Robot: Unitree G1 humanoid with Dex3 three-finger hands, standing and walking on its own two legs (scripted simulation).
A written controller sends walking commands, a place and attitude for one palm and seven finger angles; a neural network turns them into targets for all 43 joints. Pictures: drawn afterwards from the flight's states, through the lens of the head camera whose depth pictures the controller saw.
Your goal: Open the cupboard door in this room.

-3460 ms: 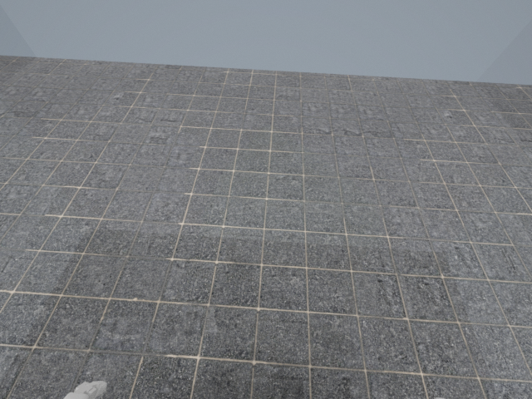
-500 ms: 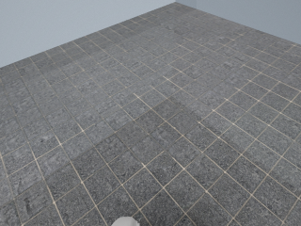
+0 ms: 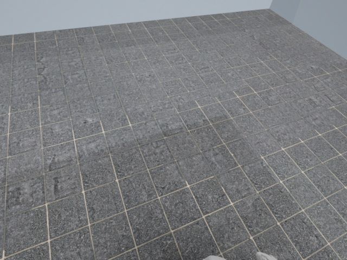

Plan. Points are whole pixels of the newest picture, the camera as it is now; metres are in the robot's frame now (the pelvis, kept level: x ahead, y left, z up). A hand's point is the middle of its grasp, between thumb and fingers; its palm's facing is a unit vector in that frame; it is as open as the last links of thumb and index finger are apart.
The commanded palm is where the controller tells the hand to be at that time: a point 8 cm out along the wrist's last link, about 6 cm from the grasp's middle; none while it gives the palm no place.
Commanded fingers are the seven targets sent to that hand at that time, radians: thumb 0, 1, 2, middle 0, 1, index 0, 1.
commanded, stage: turn or walk to find it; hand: left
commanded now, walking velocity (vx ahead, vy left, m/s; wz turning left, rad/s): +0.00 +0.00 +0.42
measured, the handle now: out of the picture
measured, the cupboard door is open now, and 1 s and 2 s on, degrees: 0 0 0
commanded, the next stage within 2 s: none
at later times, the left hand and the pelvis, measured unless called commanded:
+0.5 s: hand out of the picture +0.03 +0.15 -0.14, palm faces +0.22 -0.94 -0.27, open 7.4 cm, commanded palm none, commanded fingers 0.00 0.90 0.90 -0.20 -0.30 -0.20 -0.30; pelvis -0.03 -0.05 +0.00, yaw +12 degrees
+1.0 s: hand out of the picture -0.13 +0.21 -0.18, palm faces +0.47 -0.85 -0.23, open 7.4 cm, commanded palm none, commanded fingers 0.00 0.90 0.90 -0.20 -0.30 -0.20 -0.30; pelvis -0.07 +0.00 +0.00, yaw +25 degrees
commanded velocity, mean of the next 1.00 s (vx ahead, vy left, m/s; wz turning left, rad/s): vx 0.00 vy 0.00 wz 0.42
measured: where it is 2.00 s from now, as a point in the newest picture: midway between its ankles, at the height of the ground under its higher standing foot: outside the picture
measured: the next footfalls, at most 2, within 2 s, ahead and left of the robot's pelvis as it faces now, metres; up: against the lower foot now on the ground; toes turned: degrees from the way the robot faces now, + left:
right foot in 0.34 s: +0.03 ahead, -0.14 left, +0.00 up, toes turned +5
left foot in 0.80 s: -0.07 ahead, +0.10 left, +0.00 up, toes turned +26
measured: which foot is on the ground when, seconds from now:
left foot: down 0.00-0.34, up 0.36-0.78, down 0.80-1.00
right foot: up 0.00-0.32, down 0.34-0.82, up 0.84-1.00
